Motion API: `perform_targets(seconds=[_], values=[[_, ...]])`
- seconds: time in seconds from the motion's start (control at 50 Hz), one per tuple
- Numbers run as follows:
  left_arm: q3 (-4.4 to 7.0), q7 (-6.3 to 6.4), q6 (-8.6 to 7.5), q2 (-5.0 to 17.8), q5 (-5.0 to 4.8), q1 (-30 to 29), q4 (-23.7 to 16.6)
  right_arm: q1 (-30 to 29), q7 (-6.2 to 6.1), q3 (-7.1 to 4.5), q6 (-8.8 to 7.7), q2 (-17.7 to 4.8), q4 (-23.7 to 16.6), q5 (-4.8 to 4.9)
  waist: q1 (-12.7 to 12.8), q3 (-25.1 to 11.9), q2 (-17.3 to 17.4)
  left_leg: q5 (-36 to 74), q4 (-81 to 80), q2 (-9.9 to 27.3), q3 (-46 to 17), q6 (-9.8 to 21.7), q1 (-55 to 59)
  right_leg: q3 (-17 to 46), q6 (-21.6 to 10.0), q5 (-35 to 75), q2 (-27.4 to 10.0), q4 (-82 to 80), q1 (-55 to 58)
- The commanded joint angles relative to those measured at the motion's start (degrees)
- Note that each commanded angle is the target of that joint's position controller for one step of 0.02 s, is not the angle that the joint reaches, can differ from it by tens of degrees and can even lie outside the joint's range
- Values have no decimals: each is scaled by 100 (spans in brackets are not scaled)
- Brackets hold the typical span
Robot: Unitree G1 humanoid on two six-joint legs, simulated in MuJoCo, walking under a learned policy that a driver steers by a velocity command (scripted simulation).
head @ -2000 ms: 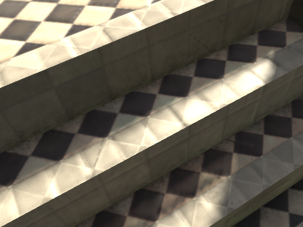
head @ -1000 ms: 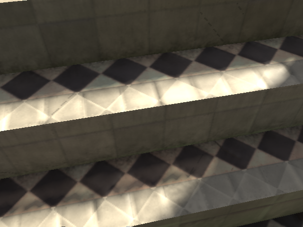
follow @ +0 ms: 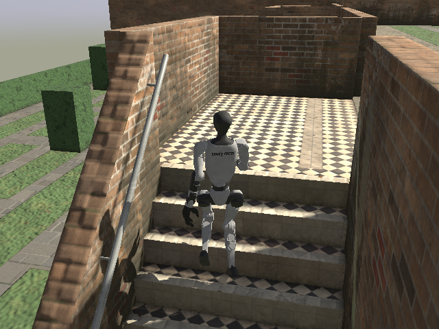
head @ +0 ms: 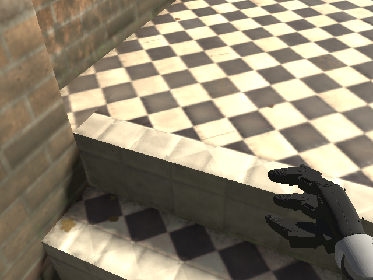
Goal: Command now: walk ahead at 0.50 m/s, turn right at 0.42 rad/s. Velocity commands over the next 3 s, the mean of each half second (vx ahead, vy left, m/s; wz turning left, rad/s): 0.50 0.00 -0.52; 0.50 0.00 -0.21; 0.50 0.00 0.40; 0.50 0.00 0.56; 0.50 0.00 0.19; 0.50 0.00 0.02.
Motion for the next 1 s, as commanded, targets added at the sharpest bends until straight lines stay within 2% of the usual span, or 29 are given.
perform_targets(seconds=[0.02, 0.08, 0.12, 0.16, 0.18, 0.2, 0.22, 0.24, 0.28, 0.32, 0.36, 0.44, 0.52, 0.56, 0.58, 0.6, 0.62, 0.66, 0.7, 0.74, 0.76, 0.78, 0.8, 0.84, 0.88, 0.92, 0.94, 0.96, 1.0], values=[[-209, 127, -389, -558, -504, 1122, 190, -2296, 173, 377, -349, 827, -1149, -582, 266, 1367, 450, -630, 1116, -434, 778, -153, -1805, 2675, -9, 500, -911, -2735, -225], [-197, 209, -246, -525, -591, 1084, 470, -1849, 110, 383, -356, 911, -1229, -299, -253, 432, -662, -2501, 1992, -369, -67, 95, -2775, 3383, 18, 1937, -1313, -2341, 1084], [-106, 209, -108, -367, -762, 1117, 542, -2065, 123, 435, -318, 1044, -1430, -247, -462, 217, -348, -2672, 728, -394, 305, 142, -2524, 3242, 187, 2257, -1145, -2615, 1290], [40, 199, -150, 36, -828, 231, 233, -1934, -171, 305, -323, 837, -1561, -133, -1183, -1016, -463, -1974, -3383, -190, 507, 374, 2001, 2658, 418, 4052, -972, -3382, -832], [229, 308, -352, 600, -811, 488, 222, -1537, -431, 96, -115, 755, -1550, 185, -1450, -1736, -976, -2512, -4314, -370, 410, -115, 4069, 3499, 219, 4281, -1295, -3451, -1227], [246, 260, -361, 609, -784, -406, 202, 559, -555, -343, -55, 80, -834, 204, -2466, -2471, -525, -2334, -4870, 426, -1245, 472, 6273, 2744, 1072, 6492, -617, -1180, -1790], [85, 89, -409, 278, -590, -1029, -189, 2231, -558, -572, 3, -438, -244, 453, -2962, -3658, 1852, -636, -5618, 2602, -4401, 1606, 7409, 2452, 1210, -1263, 83, 2762, -3171], [276, -76, -548, 494, -481, -1183, -507, 2145, -605, -659, 9, -795, -3, 283, -2406, -3588, 1765, -16, -6181, 3427, -6024, 1834, 5811, 1817, 1581, -2624, 52, 6472, -3642], [146, -55, -151, -119, -380, -1693, -1289, 537, -443, -383, 115, 272, 618, 245, -892, -444, 1034, -2243, -6089, 2715, -3913, 1306, 3076, 676, 1809, -3319, -714, 8133, -5303], [9, -221, 291, 9, -233, -616, -1215, -722, -498, -252, 170, 832, 818, 375, 466, 481, -330, -3504, -6210, 2233, -1891, 274, -71, 481, 1267, -2805, -1416, 7360, -2915], [-3, -182, 496, -16, -297, 499, -647, -1112, -406, -290, 168, 531, 1062, 194, 1223, 818, -810, -3392, -6063, 1884, -64, -146, -1732, -487, 1112, -1189, -1212, 6783, -1181], [41, 104, 529, 317, -510, -626, -1130, -580, -278, -340, 249, -25, 1153, 24, 773, 695, 13, -2693, -5687, 1923, 643, -126, -770, -758, 992, 82, -1431, 4517, -1510], [-34, 68, 594, 302, -363, -1456, -1682, -55, -336, -387, 304, -423, 689, 389, 56, 122, -27, -1380, -4445, 2431, 593, -313, 480, -707, 495, -1159, -2207, -328, -611], [177, -38, 199, 1277, 3, -506, -1010, 515, -218, -334, 421, -151, 203, 278, -383, 719, -2989, -2146, -290, 521, 1648, -1040, -1293, 58, -93, 2390, -1590, -2187, 1335], [27, -35, 129, 878, -11, -191, -927, 233, -83, -229, 326, 131, -108, 203, -444, 758, -2724, -2781, 403, 620, 1414, -1131, -2044, 144, 112, 3164, -1519, -1719, 1720], [-215, -124, 41, -83, -152, 509, -522, -825, 130, -112, 277, 320, -315, 381, 164, 937, -1018, -2349, 599, 596, 1190, -793, -2120, -69, 356, 740, -1610, -2271, 1396], [-149, -192, -41, 100, -334, 1083, -242, -1575, 204, 7, 181, 599, -765, 364, 351, 1231, -719, -2179, 796, 521, 1365, -720, -2187, 236, 699, 1095, -1852, -3591, 1467], [-469, -322, -171, -657, -242, -143, 300, -252, 236, 108, 73, 610, -661, 819, -1210, 1723, -97, -2650, 734, 241, 1718, 103, -1574, -565, 797, 1937, -1968, -7340, 1733], [-405, -344, -187, 333, 19, -1273, 48, 1011, 326, -42, 100, -1, -693, 763, -2439, 699, -1109, -3656, 159, -501, 2313, 352, 128, -1613, 1390, 8939, -1915, -6715, 2219], [403, 67, -197, 2741, 406, -2168, -360, 697, 154, -220, -89, -1153, -1285, -109, -2768, -1026, -2588, -4082, -5231, -733, 1886, 186, 398, -1143, 2480, 17524, -2056, -1251, 5259], [400, 499, -93, 2574, -106, -1986, -633, 1767, 60, -302, 234, -835, -588, 89, -2613, -2302, -1419, -2449, -5844, -150, 661, 560, 2235, -261, 2318, 16277, -2554, -356, 4288], [161, 625, 11, 2020, -475, -2581, -1083, 3299, 228, -401, 348, -805, 197, 87, -2999, -4101, 2108, 886, -3845, 360, -552, 1230, 7153, 209, 2508, 9266, -2076, 875, 172], [-79, 316, -188, 1298, -635, -2959, -1241, 3819, 34, -545, 448, -593, 1009, 415, -2784, -4429, 4848, 1341, -4475, 1427, -2940, 1756, 8092, 1154, 2338, -2179, -825, 3054, -2399], [-233, -300, -473, 646, -660, -4085, -1936, 3840, -524, -647, 399, -79, 1219, 390, -2534, -2113, 1611, 75, -4840, 1646, -3489, 1488, 5784, 1334, 1980, -3244, -741, 5976, -4462], [-544, -663, -392, -326, -385, -4118, -2657, 2153, -868, -461, -62, 230, 1256, 135, -1269, 390, 123, -1129, -5554, 2206, -4032, 1181, 1827, 1631, 1304, -4915, -1263, 7211, -4653], [-557, -672, -113, -158, -357, -2428, -2324, 419, -943, -298, -65, 349, 915, 40, 135, 1005, -841, -2226, -5704, 2526, -3302, 765, -1337, 945, 1142, -4448, -1398, 7614, -2958], [-531, -523, -35, -20, -407, -2367, -2322, 519, -927, -320, 1, -13, 864, 171, 212, 1155, -1170, -2815, -6127, 2548, -2754, 616, -1741, 747, 1223, -4448, -1538, 7125, -2887], [-521, -387, -84, 74, -145, -3028, -2366, 1815, -920, -558, 97, -404, 1126, 331, -631, 949, -2214, -2200, -5407, 1851, -2088, 448, -302, 31, 1332, -4256, -1478, 6130, -3176], [-738, -375, -112, -151, -226, -3847, -2827, 2307, -997, -649, 325, -801, 1215, 418, -727, 799, -2004, -1435, -5007, 1510, -1869, -30, -270, -174, 1398, -3752, -1954, 3136, -2791]])
Next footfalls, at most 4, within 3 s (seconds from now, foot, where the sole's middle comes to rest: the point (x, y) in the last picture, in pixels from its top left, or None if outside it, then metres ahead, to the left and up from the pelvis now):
0.18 left None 0.14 0.13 -0.58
0.50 right None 0.00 -0.13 -0.55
0.70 right None -0.15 -0.11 -0.78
0.74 left None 0.08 -0.07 -0.58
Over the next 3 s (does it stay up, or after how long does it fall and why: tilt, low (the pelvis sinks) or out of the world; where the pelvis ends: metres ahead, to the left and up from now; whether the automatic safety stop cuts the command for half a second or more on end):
stays up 0.53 -0.34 0.59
